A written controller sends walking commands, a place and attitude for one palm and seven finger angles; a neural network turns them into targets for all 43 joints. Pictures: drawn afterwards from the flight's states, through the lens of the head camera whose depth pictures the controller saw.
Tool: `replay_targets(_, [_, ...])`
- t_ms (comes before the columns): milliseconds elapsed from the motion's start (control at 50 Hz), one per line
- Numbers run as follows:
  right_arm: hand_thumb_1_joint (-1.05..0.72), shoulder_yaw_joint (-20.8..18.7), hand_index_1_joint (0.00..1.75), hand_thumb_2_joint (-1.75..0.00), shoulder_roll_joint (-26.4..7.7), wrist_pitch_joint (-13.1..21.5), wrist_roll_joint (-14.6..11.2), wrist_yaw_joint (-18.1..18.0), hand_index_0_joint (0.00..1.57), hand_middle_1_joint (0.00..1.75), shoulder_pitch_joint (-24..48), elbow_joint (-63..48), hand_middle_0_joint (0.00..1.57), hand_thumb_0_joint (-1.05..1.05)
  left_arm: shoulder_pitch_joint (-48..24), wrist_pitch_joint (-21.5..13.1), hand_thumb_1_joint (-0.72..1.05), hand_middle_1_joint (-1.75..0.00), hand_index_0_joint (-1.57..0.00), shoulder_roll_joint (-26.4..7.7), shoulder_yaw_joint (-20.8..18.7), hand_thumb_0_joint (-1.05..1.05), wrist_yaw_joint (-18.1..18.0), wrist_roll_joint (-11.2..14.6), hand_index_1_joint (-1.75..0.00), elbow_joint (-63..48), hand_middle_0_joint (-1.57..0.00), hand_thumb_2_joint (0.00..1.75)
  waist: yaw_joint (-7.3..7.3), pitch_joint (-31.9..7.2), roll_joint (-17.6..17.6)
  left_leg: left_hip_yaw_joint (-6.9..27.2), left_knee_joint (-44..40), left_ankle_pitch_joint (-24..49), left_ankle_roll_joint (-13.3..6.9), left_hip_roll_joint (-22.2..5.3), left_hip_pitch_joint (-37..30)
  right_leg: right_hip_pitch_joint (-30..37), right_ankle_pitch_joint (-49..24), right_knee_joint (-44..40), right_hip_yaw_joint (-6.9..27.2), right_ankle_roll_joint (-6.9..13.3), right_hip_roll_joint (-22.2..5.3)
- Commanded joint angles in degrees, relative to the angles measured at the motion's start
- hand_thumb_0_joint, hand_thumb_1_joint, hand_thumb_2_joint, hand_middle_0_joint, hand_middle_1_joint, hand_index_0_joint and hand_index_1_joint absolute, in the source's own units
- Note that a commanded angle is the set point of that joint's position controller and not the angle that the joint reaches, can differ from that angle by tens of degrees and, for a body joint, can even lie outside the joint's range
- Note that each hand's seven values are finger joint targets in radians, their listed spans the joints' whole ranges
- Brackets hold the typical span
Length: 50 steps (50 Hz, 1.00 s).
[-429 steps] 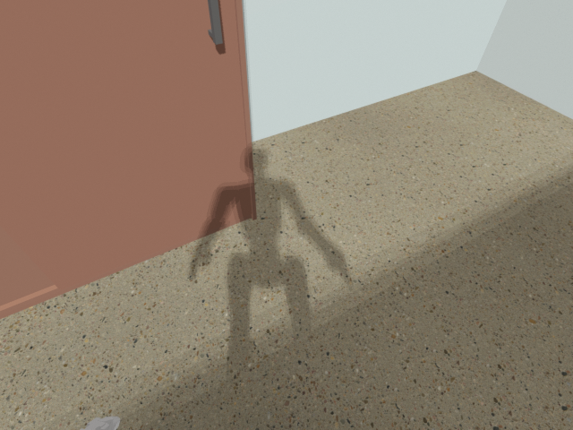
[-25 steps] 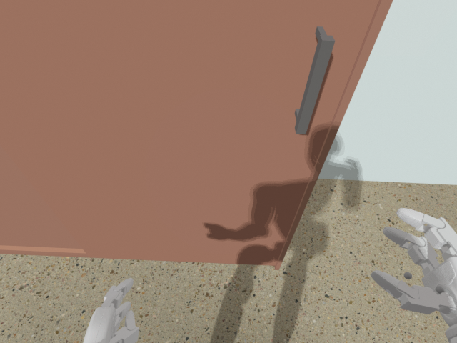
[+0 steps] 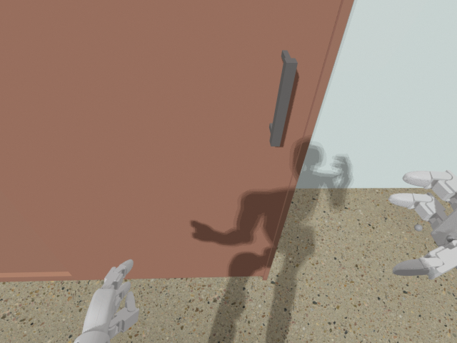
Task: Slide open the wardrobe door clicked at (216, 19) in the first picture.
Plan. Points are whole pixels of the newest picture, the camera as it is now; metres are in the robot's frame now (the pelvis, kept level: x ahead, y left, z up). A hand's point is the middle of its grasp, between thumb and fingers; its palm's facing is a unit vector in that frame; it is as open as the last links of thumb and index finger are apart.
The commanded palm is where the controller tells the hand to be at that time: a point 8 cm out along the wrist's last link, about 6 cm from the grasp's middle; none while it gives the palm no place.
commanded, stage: raise the hand with hooked fingers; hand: right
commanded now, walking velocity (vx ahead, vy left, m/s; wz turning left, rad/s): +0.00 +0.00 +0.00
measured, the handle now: (279, 101) +0.53 -0.09 +0.18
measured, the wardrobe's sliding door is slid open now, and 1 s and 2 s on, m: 0.00 0.00 0.00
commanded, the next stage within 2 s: move the hooked fingers beside the handle in 0.78 s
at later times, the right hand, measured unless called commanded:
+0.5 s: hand (426, 188) +0.29 -0.26 +0.20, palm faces +0.00 +1.00 -0.09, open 14.0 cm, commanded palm +0.25 -0.31 +0.21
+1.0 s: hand (418, 184) +0.30 -0.26 +0.20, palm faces +0.02 +1.00 -0.07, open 14.0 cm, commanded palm +0.27 -0.30 +0.21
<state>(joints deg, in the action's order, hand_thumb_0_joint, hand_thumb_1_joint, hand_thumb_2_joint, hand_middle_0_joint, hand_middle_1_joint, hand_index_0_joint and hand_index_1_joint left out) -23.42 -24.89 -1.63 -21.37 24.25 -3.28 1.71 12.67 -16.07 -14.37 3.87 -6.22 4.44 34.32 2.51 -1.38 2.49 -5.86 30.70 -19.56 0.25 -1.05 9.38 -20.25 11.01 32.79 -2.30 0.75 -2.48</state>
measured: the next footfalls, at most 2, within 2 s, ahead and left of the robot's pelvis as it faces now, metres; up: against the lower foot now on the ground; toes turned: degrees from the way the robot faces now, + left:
none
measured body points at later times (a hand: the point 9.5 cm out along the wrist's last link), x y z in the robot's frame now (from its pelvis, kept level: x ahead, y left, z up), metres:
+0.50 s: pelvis +0.01 +0.01 +0.01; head -0.02 +0.03 +0.45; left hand +0.19 +0.24 -0.06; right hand +0.28 -0.32 +0.21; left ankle -0.03 +0.12 -0.73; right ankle +0.07 -0.11 -0.73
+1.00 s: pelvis +0.01 +0.01 +0.01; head -0.01 +0.03 +0.45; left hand +0.20 +0.24 -0.06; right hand +0.29 -0.31 +0.20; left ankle -0.03 +0.12 -0.73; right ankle +0.07 -0.11 -0.73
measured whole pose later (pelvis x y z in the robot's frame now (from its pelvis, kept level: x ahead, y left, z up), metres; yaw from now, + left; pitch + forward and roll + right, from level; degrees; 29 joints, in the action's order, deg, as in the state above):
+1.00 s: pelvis +0.01 +0.01 +0.01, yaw +0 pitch -3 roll +1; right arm -26.2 -27.9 -11.5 -20.5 26.7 8.8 7.4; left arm 12.4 -10.5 -15.2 4.4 -5.9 5.9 33.9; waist 2.9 -1.4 3.3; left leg -5.6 26.9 -18.8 -0.5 -0.6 5.5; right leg -16.0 10.1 28.6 -2.4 -0.2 -2.6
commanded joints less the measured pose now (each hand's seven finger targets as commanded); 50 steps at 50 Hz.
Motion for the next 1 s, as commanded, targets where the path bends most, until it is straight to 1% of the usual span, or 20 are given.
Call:
replay_targets(0, [0.50,-6.85,1.20,-0.30,-15.83,1.38,-0.89,0.39,0.30,1.20,17.24,-11.36,0.30,0.00,-6.24,-2.63,0.90,-0.30,-0.20,-7.37,-2.24,0.00,-0.89,0.36,-0.30,-8.78,-0.20,0.90,-0.14,-6.59,3.28,1.95,-8.34,5.81,-0.89,2.47,8.55,15.33,0.63,-6.99,4.63,0.98,1.54])
replay_targets(60, [0.50,-7.62,1.20,-0.30,-17.15,0.17,-0.90,1.22,0.30,1.20,20.54,-10.18,0.30,0.00,-6.75,-2.28,0.90,-0.30,-0.20,-7.35,-1.93,0.00,-1.00,0.54,-0.30,-8.62,-0.20,0.90,-0.29,-7.28,4.11,2.03,-9.00,5.76,-0.81,2.24,8.36,16.23,0.95,-7.52,4.54,0.95,1.84])
replay_targets(100, [0.50,-8.45,1.20,-0.30,-18.47,-0.76,-1.02,1.60,0.30,1.20,21.54,-8.50,0.30,0.00,-6.91,-1.96,0.90,-0.30,-0.20,-7.35,-1.76,0.00,-1.00,0.61,-0.30,-8.48,-0.20,0.90,0.04,-6.57,2.49,2.55,-9.94,6.53,-0.85,2.16,7.49,16.20,0.12,-7.51,4.53,1.02,1.80])
replay_targets(160, [0.50,-8.67,1.20,-0.30,-19.52,-2.26,-0.75,2.40,0.30,1.20,25.32,-7.88,0.30,0.00,-7.62,-1.74,0.90,-0.30,-0.20,-7.49,-1.63,0.00,-0.86,0.92,-0.30,-8.56,-0.20,0.90,-0.08,-7.47,4.36,2.47,-9.90,7.53,-0.85,1.90,7.30,17.09,-0.70,-7.72,4.43,1.00,2.10])
replay_targets(200, [0.50,-9.57,1.20,-0.30,-20.97,-3.16,-1.02,2.72,0.30,1.20,26.14,-6.63,0.30,0.00,-7.85,-1.49,0.90,-0.30,-0.20,-7.50,-1.52,0.00,-0.69,1.03,-0.30,-8.79,-0.20,0.90,0.30,-7.39,2.13,3.28,-10.66,7.62,-0.85,1.66,6.39,16.66,-1.04,-7.49,4.50,1.03,2.06])
replay_targets(260, [0.50,-9.48,1.20,-0.30,-21.82,-4.55,-0.58,3.46,0.30,1.20,29.89,-5.53,0.30,0.00,-8.08,-1.15,0.90,-0.30,-0.20,-7.70,-1.50,0.00,-0.57,1.38,-0.30,-8.88,-0.20,0.90,-0.03,-7.81,3.00,3.08,-10.64,7.65,-0.70,1.58,6.93,17.32,-0.93,-7.73,4.29,1.10,2.35])
replay_targets(300, [0.50,-9.07,1.20,-0.30,-20.36,-5.77,-0.96,4.02,0.30,1.20,25.76,-1.66,0.30,0.00,-7.86,-0.81,0.90,-0.30,-0.20,-7.81,-1.66,0.00,-0.22,1.35,-0.30,-9.16,-0.20,0.90,0.54,-6.78,0.59,3.90,-10.69,9.48,-0.66,1.25,6.39,16.34,-2.15,-7.05,4.23,1.11,2.24])
replay_targets(360, [0.50,-7.97,1.20,-0.30,-19.51,-6.78,-0.78,4.78,0.30,1.20,25.65,-1.82,0.30,0.00,-7.92,-0.16,0.90,-0.30,-0.20,-8.14,-1.88,0.00,0.26,1.64,-0.30,-9.84,-0.20,0.90,0.34,-6.85,0.92,3.35,-9.93,9.54,-0.38,1.36,7.63,16.15,-1.92,-7.10,3.90,1.10,2.46])
replay_targets(400, [0.50,-9.36,1.20,-0.30,-21.13,-6.58,-1.03,4.14,0.30,1.20,26.07,-4.35,0.30,0.00,-8.30,0.04,0.90,-0.30,-0.20,-8.04,-1.89,0.00,0.42,1.50,-0.30,-10.39,-0.20,0.90,0.80,-7.19,0.54,3.84,-9.84,10.43,-0.50,1.15,6.62,16.00,-2.99,-6.56,3.94,1.06,2.41])
replay_targets(440, [0.50,-10.83,1.20,-0.30,-21.99,-6.01,-0.99,3.50,0.30,1.20,26.91,-7.13,0.30,0.00,-8.26,-0.02,0.90,-0.30,-0.20,-7.99,-2.18,0.00,0.37,1.39,-0.30,-10.78,-0.20,0.90,0.83,-10.05,1.66,3.20,-9.06,12.43,-0.56,1.39,6.02,17.69,-4.63,-6.43,3.60,1.22,2.60])
replay_targets(500, [0.50,-12.01,1.20,-0.30,-22.83,-5.23,-0.89,2.40,0.30,1.20,26.14,-8.14,0.30,0.00,-7.77,0.13,0.90,-0.30,-0.20,-7.70,-2.11,0.00,0.27,1.11,-0.30,-10.47,-0.20,0.90,0.95,-9.48,2.23,3.25,-9.33,13.47,-0.59,1.61,5.68,17.98,-5.53,-6.26,3.18,1.19,2.51])
replay_targets(580, [0.50,-10.86,1.20,-0.30,-21.40,-5.46,-0.41,1.88,0.30,1.20,27.78,-8.34,0.30,0.00,-7.77,0.29,0.90,-0.30,-0.20,-7.64,-2.19,0.00,-0.05,1.29,-0.30,-10.39,-0.20,0.90,0.39,-9.02,4.28,2.66,-9.03,14.09,-0.67,1.79,6.16,18.76,-5.86,-6.89,3.32,1.14,2.55])
replay_targets(680, [0.50,-9.86,1.20,-0.30,-20.53,-6.27,-0.40,2.36,0.30,1.20,27.66,-8.00,0.30,0.00,-7.81,0.85,0.90,-0.30,-0.20,-7.63,-2.18,0.00,-0.22,1.35,-0.30,-10.31,-0.20,0.90,0.11,-9.41,3.68,2.70,-9.00,15.99,-0.53,1.81,5.98,19.26,-6.98,-6.57,3.17,1.20,2.57])
replay_targets(740, [0.50,-9.87,1.20,-0.30,-20.62,-6.88,-0.68,2.82,0.30,1.20,26.90,-6.42,0.30,0.00,-7.79,1.38,0.90,-0.30,-0.20,-7.77,-2.13,0.00,-0.12,1.40,-0.30,-10.29,-0.20,0.90,0.15,-9.29,1.42,2.96,-9.15,16.65,-0.21,1.75,5.81,18.48,-6.99,-6.44,3.14,1.25,2.53])
replay_targets(780, [0.50,-9.25,1.20,-0.30,-19.98,-6.97,-0.71,3.01,0.30,1.20,27.41,-6.46,0.30,0.00,-8.05,1.57,0.90,-0.30,-0.20,-7.62,-2.20,0.00,-0.14,1.54,-0.30,-10.40,-0.20,0.90,-0.10,-8.82,2.78,2.98,-9.29,15.87,-0.21,1.78,6.53,18.93,-6.58,-6.48,3.11,1.22,2.52])
replay_targets(800, [0.50,-9.91,1.20,-0.30,-20.64,-6.97,-0.99,2.90,0.30,1.20,26.27,-5.73,0.30,0.00,-7.86,1.75,0.90,-0.30,-0.20,-7.71,-2.19,0.00,-0.05,1.41,-0.30,-10.35,-0.20,0.90,0.22,-8.67,0.12,3.44,-9.46,16.55,-0.01,1.61,5.85,18.23,-6.92,-5.97,3.07,1.26,2.37])
replay_targets(840, [0.50,-9.88,1.20,-0.30,-20.68,-7.06,-0.81,2.93,0.30,1.20,27.16,-6.65,0.30,0.00,-8.19,2.00,0.90,-0.30,-0.20,-7.64,-2.19,0.00,-0.08,1.47,-0.30,-10.63,-0.20,0.90,0.16,-9.98,2.36,3.22,-9.07,16.74,-0.17,1.70,5.87,18.77,-7.10,-6.14,2.86,1.21,2.55])
replay_targets(900, [0.50,-8.53,1.20,-0.30,-19.81,-6.39,-0.92,2.59,0.30,1.20,29.16,-7.31,0.30,0.00,-8.21,2.16,0.90,-0.30,-0.20,-7.43,-2.01,0.00,-0.15,1.48,-0.30,-10.49,-0.20,0.90,-0.25,-9.64,1.52,3.26,-9.31,16.04,-0.24,1.78,5.87,19.04,-7.02,-6.01,2.92,1.18,2.41])
replay_targets(940, [0.50,-6.90,1.20,-0.30,-18.71,-6.07,-0.44,2.22,0.30,1.20,33.41,-6.77,0.30,0.00,-8.12,2.17,0.90,-0.30,-0.20,-7.45,-2.02,0.00,-0.40,1.53,-0.30,-9.97,-0.20,0.90,-1.06,-9.46,3.46,3.04,-9.40,14.94,-0.38,1.95,6.90,19.61,-6.05,-6.45,3.07,1.14,2.48])
replay_targets(980, [0.50,-5.46,1.20,-0.30,-17.40,-5.86,0.05,1.65,0.30,1.20,33.91,-5.99,0.30,0.00,-7.94,2.03,0.90,-0.30,-0.20,-7.38,-2.00,0.00,-0.57,1.46,-0.30,-9.98,-0.20,0.90,-0.99,-9.14,3.11,2.52,-9.47,12.79,-0.66,2.15,7.47,19.87,-4.75,-7.16,3.66,1.11,2.44])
